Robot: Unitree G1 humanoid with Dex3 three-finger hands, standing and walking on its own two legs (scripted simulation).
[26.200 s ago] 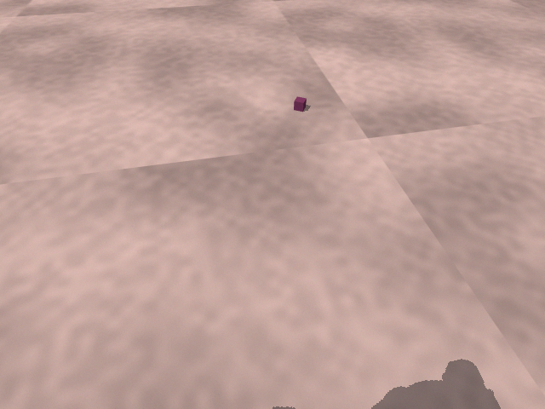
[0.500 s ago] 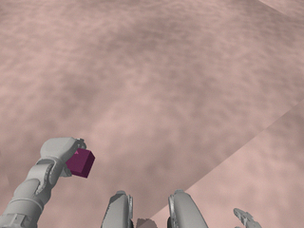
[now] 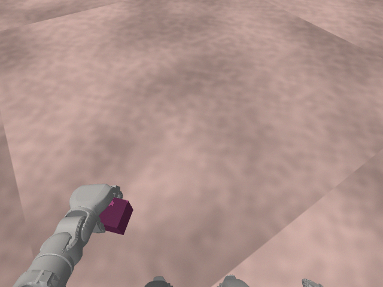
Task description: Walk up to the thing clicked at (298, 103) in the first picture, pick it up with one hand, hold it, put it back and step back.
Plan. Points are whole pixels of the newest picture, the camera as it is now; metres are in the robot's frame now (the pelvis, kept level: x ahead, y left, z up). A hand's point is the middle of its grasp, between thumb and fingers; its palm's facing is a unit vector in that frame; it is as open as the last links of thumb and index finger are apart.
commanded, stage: lift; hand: left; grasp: from above
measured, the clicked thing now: (113, 215) +0.33 +0.21 -0.12
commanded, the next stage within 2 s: hold in 0.14 s
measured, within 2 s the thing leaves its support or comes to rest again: neither
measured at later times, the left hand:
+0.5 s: hand (92, 201) +0.33 +0.23 -0.03, palm faces -0.47 -0.03 -0.88, open 9.3 cm
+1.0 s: hand (93, 202) +0.32 +0.22 +0.00, palm faces -0.47 -0.03 -0.88, open 9.3 cm
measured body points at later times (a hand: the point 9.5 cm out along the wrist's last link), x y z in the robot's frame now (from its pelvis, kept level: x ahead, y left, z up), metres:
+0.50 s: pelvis +0.03 +0.00 +0.04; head +0.06 -0.01 +0.48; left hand +0.35 +0.23 +0.02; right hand +0.14 -0.26 -0.08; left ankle +0.04 +0.11 -0.68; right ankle +0.04 -0.13 -0.68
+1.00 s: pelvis +0.02 +0.00 +0.05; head +0.04 -0.02 +0.50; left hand +0.34 +0.22 +0.05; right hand +0.15 -0.27 -0.07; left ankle +0.04 +0.11 -0.68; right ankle +0.04 -0.13 -0.68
